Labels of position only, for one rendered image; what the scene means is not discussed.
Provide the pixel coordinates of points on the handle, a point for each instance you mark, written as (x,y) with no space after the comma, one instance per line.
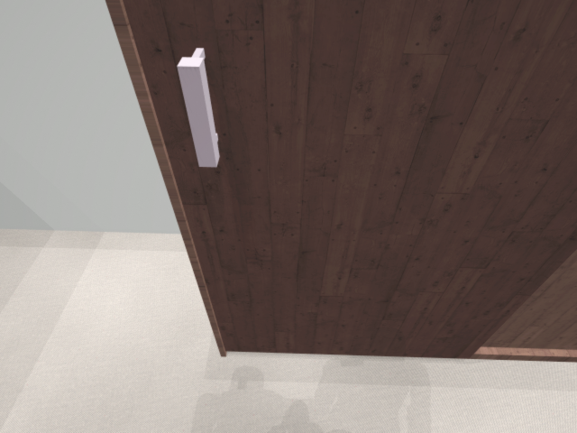
(193,80)

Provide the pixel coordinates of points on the wardrobe door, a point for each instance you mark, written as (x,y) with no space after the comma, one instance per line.
(396,177)
(548,318)

